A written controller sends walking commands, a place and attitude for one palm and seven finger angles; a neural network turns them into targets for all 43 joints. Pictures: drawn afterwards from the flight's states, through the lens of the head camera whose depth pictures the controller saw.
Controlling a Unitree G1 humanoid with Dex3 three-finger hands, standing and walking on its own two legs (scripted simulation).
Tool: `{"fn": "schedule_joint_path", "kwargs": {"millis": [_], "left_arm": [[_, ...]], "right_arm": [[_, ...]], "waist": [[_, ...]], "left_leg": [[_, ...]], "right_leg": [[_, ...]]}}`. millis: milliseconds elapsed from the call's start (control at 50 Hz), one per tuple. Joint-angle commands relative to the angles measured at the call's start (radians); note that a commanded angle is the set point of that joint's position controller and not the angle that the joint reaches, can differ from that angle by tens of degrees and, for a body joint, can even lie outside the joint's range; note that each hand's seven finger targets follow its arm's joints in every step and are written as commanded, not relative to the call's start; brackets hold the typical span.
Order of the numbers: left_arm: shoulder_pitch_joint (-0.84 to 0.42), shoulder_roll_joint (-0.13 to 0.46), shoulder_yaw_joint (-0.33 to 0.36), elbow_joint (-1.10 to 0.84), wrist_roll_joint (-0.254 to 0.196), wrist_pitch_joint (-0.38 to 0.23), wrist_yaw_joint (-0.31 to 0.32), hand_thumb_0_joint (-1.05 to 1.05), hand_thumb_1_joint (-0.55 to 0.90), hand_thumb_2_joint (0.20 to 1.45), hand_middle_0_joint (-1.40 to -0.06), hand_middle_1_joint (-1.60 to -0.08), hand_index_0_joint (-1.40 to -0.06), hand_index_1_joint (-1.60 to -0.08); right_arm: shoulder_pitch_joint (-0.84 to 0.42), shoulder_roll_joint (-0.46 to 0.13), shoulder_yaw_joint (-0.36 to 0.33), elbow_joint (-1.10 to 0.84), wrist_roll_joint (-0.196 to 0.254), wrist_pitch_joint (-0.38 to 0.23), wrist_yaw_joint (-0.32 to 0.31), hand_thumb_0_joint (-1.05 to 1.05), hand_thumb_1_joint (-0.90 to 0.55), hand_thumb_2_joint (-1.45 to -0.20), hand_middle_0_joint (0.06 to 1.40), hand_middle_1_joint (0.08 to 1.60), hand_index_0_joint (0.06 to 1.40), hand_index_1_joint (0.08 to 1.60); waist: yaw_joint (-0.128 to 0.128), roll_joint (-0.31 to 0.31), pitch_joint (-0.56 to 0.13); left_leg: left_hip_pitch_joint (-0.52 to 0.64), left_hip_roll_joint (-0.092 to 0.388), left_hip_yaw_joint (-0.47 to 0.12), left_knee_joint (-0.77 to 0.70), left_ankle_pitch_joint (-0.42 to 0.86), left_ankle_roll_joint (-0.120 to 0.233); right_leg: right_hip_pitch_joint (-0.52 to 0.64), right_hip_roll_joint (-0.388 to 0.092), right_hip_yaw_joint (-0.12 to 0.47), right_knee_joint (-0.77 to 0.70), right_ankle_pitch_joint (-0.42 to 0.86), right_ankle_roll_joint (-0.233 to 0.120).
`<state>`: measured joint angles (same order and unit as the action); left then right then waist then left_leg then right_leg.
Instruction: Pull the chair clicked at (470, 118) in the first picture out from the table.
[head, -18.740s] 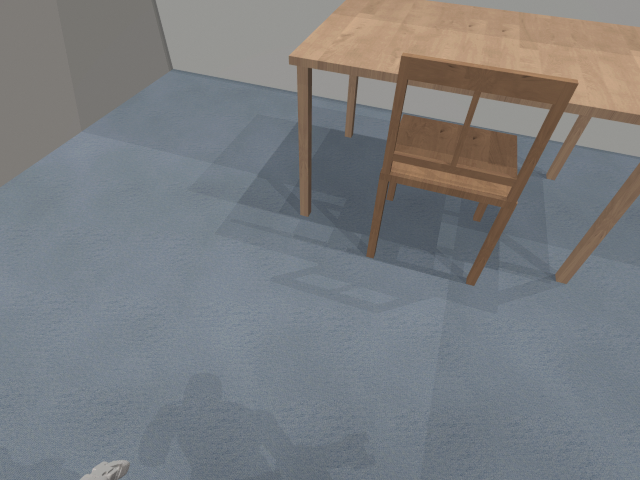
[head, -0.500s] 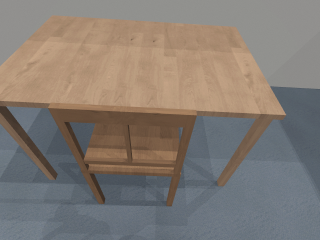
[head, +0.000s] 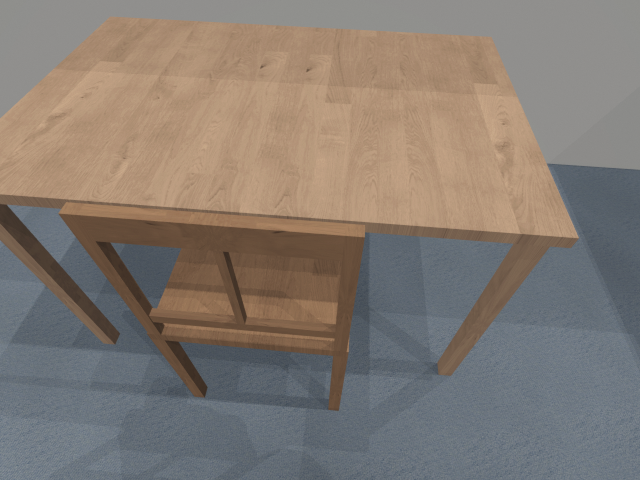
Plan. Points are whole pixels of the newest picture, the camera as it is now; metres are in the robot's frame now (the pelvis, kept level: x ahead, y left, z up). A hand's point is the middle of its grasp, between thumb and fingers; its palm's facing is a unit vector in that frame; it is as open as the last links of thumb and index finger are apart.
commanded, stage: come to a stop and stand still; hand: left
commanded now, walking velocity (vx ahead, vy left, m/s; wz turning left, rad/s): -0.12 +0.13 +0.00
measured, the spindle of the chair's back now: (232, 287) +0.43 +0.19 -0.12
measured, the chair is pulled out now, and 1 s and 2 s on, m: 0.00 0.00 0.00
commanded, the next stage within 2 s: look again from close up in 0.70 s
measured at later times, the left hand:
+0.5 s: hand out of the picture -0.04 +0.26 -0.18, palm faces +0.04 -0.98 -0.19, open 7.4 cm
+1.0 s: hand out of the picture -0.03 +0.22 -0.18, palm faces -0.01 -0.99 -0.17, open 7.4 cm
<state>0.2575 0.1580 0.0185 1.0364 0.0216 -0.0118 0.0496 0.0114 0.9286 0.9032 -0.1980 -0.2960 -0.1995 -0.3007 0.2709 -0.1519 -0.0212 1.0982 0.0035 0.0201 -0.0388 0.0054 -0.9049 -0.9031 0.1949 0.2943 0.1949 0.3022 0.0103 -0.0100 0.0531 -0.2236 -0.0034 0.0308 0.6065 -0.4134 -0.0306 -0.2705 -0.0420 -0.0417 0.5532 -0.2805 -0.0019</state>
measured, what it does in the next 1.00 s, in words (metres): steps on the spot: left foot, then right foot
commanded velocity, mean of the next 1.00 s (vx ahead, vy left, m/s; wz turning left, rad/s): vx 0.04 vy -0.06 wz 0.00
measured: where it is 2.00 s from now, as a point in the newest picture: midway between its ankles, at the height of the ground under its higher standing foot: outside the picture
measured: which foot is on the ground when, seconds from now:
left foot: up 0.00-0.18, down 0.20-1.00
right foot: down 0.00-0.20, up 0.22-0.60, down 0.62-1.00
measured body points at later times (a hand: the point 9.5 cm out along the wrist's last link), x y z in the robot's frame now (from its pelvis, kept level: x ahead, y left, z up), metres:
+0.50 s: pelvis -0.04 +0.08 +0.01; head -0.04 +0.10 +0.45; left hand -0.04 +0.32 -0.16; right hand +0.00 -0.16 -0.13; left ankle +0.00 +0.14 -0.73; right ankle -0.10 -0.05 -0.69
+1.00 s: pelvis -0.03 +0.06 +0.00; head -0.01 +0.07 +0.45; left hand -0.03 +0.27 -0.17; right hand -0.06 -0.15 -0.16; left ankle +0.00 +0.14 -0.73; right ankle -0.10 -0.04 -0.73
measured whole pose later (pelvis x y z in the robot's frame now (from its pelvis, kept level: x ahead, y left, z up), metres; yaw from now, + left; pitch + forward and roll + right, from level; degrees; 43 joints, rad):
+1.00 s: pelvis -0.03 +0.06 +0.00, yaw +0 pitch +0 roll -1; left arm 0.33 0.12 -0.02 1.07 0.01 -0.02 0.05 0.01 0.91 0.90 -0.20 -0.30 -0.20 -0.30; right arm 0.36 -0.13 0.02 1.08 -0.01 -0.01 -0.02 0.01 -0.90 -0.90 0.20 0.29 0.20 0.30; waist -0.04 0.02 0.02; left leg -0.33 -0.02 0.04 0.60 -0.28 0.06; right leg -0.12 0.05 -0.02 0.50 -0.38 -0.03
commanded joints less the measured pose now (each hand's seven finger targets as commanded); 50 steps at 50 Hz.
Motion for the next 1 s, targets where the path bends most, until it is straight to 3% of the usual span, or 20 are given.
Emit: {"fn": "schedule_joint_path", "kwargs": {"millis": [0,60,140,160,180,200,240,280,360,480,560,600,660,760,780,800,820,860,920,980], "left_arm": [[0.178,0.204,0.060,-0.026,0.014,0.001,0.025,0.000,0.900,0.900,-0.200,-0.300,-0.200,-0.300],[0.087,0.210,0.061,-0.082,0.023,0.015,0.022,0.000,0.900,0.900,-0.200,-0.300,-0.200,-0.300],[-0.023,0.197,0.051,-0.130,0.016,0.030,0.007,0.000,0.900,0.900,-0.200,-0.300,-0.200,-0.300],[-0.017,0.158,0.038,-0.133,0.013,0.038,0.005,0.000,0.900,0.900,-0.200,-0.300,-0.200,-0.300],[0.011,0.100,0.026,-0.136,0.001,0.043,0.002,0.000,0.900,0.900,-0.200,-0.300,-0.200,-0.300],[0.035,0.082,0.023,-0.135,-0.002,0.044,0.005,0.000,0.900,0.900,-0.200,-0.300,-0.200,-0.300],[0.072,0.096,0.022,-0.100,0.005,0.055,0.001,0.000,0.900,0.900,-0.200,-0.300,-0.200,-0.300],[0.103,0.108,0.026,-0.080,0.015,0.053,-0.017,0.000,0.900,0.900,-0.200,-0.300,-0.200,-0.300],[0.114,0.112,0.024,-0.085,0.013,0.043,-0.029,0.000,0.900,0.900,-0.200,-0.300,-0.200,-0.300],[0.096,0.085,0.015,-0.099,0.003,0.042,-0.028,0.000,0.900,0.900,-0.200,-0.300,-0.200,-0.300],[0.160,0.069,0.009,-0.056,-0.004,0.029,-0.019,0.000,0.900,0.900,-0.200,-0.300,-0.200,-0.300],[0.165,0.082,0.005,-0.036,-0.007,0.020,-0.008,0.000,0.900,0.900,-0.200,-0.300,-0.200,-0.300],[0.124,0.081,-0.007,-0.029,-0.012,0.007,-0.003,0.000,0.900,0.900,-0.200,-0.300,-0.200,-0.300],[0.150,0.054,-0.016,-0.012,-0.016,0.002,-0.003,0.000,0.900,0.900,-0.200,-0.300,-0.200,-0.300],[0.189,0.097,-0.015,0.020,0.010,-0.030,0.027,0.000,0.900,0.900,-0.200,-0.300,-0.200,-0.300],[0.134,0.113,-0.016,-0.020,-0.004,-0.033,0.018,0.000,0.900,0.900,-0.200,-0.300,-0.200,-0.300],[0.097,0.103,-0.015,-0.037,-0.005,-0.031,0.010,0.000,0.900,0.900,-0.200,-0.300,-0.200,-0.300],[0.097,0.098,-0.014,-0.041,-0.011,-0.043,0.008,0.000,0.900,0.900,-0.200,-0.300,-0.200,-0.300],[0.120,0.068,-0.020,-0.019,-0.014,-0.042,0.008,0.000,0.900,0.900,-0.200,-0.300,-0.200,-0.300],[0.149,0.053,-0.023,0.001,-0.015,-0.036,0.010,0.000,0.900,0.900,-0.200,-0.300,-0.200,-0.300]], "right_arm": [[-0.015,-0.083,-0.031,-0.094,-0.006,0.007,0.001,0.000,-0.900,-0.900,0.200,0.300,0.200,0.300],[-0.021,-0.069,-0.035,-0.125,0.000,0.014,0.014,0.000,-0.900,-0.900,0.200,0.300,0.200,0.300],[0.080,-0.050,-0.028,-0.102,0.001,-0.005,0.026,0.000,-0.900,-0.900,0.200,0.300,0.200,0.300],[0.094,-0.089,-0.029,-0.094,-0.002,-0.019,0.024,0.000,-0.900,-0.900,0.200,0.300,0.200,0.300],[0.080,-0.146,-0.038,-0.097,-0.015,-0.028,0.022,0.000,-0.900,-0.900,0.200,0.300,0.200,0.300],[0.074,-0.174,-0.041,-0.114,-0.026,-0.024,0.022,0.000,-0.900,-0.900,0.200,0.300,0.200,0.300],[-0.037,-0.145,-0.021,-0.130,-0.034,-0.031,0.016,0.000,-0.900,-0.900,0.200,0.300,0.200,0.300],[-0.093,-0.151,-0.019,-0.150,-0.030,-0.030,0.015,0.000,-0.900,-0.900,0.200,0.300,0.200,0.300],[-0.030,-0.145,-0.029,-0.132,-0.028,-0.035,0.011,0.000,-0.900,-0.900,0.200,0.300,0.200,0.300],[0.061,-0.161,-0.039,-0.095,-0.029,-0.029,0.005,0.000,-0.900,-0.900,0.200,0.300,0.200,0.300],[0.077,-0.154,-0.038,-0.064,-0.017,-0.024,0.008,0.000,-0.900,-0.900,0.200,0.300,0.200,0.300],[0.069,-0.112,-0.028,-0.047,-0.008,-0.023,0.013,0.000,-0.900,-0.900,0.200,0.300,0.200,0.300],[0.061,-0.079,-0.013,-0.032,-0.008,-0.020,0.013,0.000,-0.900,-0.900,0.200,0.300,0.200,0.300],[0.103,-0.066,-0.002,0.017,-0.006,-0.028,0.010,0.000,-0.900,-0.900,0.200,0.300,0.200,0.300],[0.013,-0.110,0.009,-0.061,-0.015,-0.043,0.017,0.000,-0.900,-0.900,0.200,0.300,0.200,0.300],[0.070,-0.077,0.009,-0.082,-0.018,-0.035,0.029,0.000,-0.900,-0.900,0.200,0.300,0.200,0.300],[0.080,-0.070,0.005,-0.066,-0.027,-0.027,0.033,0.000,-0.900,-0.900,0.200,0.300,0.200,0.300],[0.131,-0.049,0.015,-0.064,-0.031,-0.034,0.030,0.000,-0.900,-0.900,0.200,0.300,0.200,0.300],[0.132,-0.062,0.024,-0.067,-0.022,-0.056,0.018,0.000,-0.900,-0.900,0.200,0.300,0.200,0.300],[0.109,-0.077,0.026,-0.068,-0.017,-0.063,0.008,0.000,-0.900,-0.900,0.200,0.300,0.200,0.300]], "waist": [[0.069,-0.201,-0.094],[0.031,-0.191,-0.090],[-0.048,-0.169,-0.090],[-0.055,-0.059,-0.078],[-0.049,0.190,-0.041],[-0.049,0.275,0.002],[0.006,0.235,0.060],[0.029,0.156,0.093],[0.004,0.124,0.060],[-0.038,0.080,-0.012],[-0.016,0.051,-0.073],[-0.013,-0.007,-0.034],[-0.031,-0.082,0.037],[-0.023,0.023,0.073],[0.009,-0.064,0.096],[-0.049,-0.072,0.071],[-0.061,0.005,0.102],[-0.069,0.077,0.035],[-0.042,0.089,-0.033],[-0.018,0.028,-0.026]], "left_leg": [[-0.280,-0.005,-0.036,0.276,-0.162,-0.022],[-0.196,-0.006,-0.049,0.277,-0.100,-0.017],[0.174,-0.032,0.032,-0.137,0.228,-0.008],[0.241,0.021,0.001,-0.213,0.225,-0.001],[0.180,0.177,-0.214,-0.334,0.116,0.050],[-0.018,0.280,-0.338,-0.398,0.089,0.120],[-0.210,0.285,-0.401,-0.468,-0.133,0.177],[-0.235,0.240,-0.346,-0.465,-0.213,0.167],[-0.116,0.217,-0.289,-0.446,-0.146,0.165],[0.027,0.245,-0.349,-0.421,-0.018,0.184],[0.032,0.188,-0.282,-0.346,0.036,0.130],[-0.056,0.116,-0.204,-0.300,0.019,0.072],[0.002,0.057,-0.120,-0.239,0.080,0.042],[0.038,0.083,-0.141,-0.276,0.163,0.056],[-0.045,0.088,-0.108,-0.071,0.304,0.039],[-0.058,0.066,-0.071,-0.056,0.095,0.039],[-0.073,0.042,-0.061,-0.038,0.079,0.037],[-0.033,0.044,-0.060,-0.039,0.162,0.035],[-0.026,0.079,-0.122,-0.097,0.328,0.066],[-0.032,0.094,-0.138,-0.105,0.420,0.086]], "right_leg": [[0.306,-0.340,0.311,-0.073,1.042,-0.247],[0.146,-0.311,0.250,-0.099,0.776,-0.227],[-0.147,-0.164,0.147,-0.090,0.140,-0.081],[-0.205,-0.099,0.107,-0.015,-0.051,-0.041],[-0.259,0.001,0.052,0.140,-0.234,0.007],[-0.176,0.042,0.049,0.289,-0.312,0.022],[-0.095,0.014,0.115,0.410,-0.232,0.000],[-0.109,0.019,0.092,0.473,-0.157,0.003],[-0.147,0.028,0.058,0.432,-0.148,0.005],[-0.077,0.025,0.065,0.132,-0.218,-0.011],[0.102,0.046,0.045,-0.179,-0.042,-0.016],[0.177,-0.003,0.104,-0.255,0.010,-0.036],[0.016,-0.052,0.175,-0.288,-0.124,-0.068],[-0.001,-0.024,0.139,-0.250,-0.022,-0.049],[-0.002,-0.048,0.155,-0.256,0.207,-0.039],[-0.053,-0.087,0.178,-0.295,-0.133,-0.072],[-0.096,-0.082,0.205,-0.294,-0.250,-0.097],[-0.055,-0.081,0.196,-0.258,-0.125,-0.120],[0.052,-0.025,0.140,-0.147,0.089,-0.093],[0.085,-0.018,0.128,-0.125,0.169,-0.074]]}}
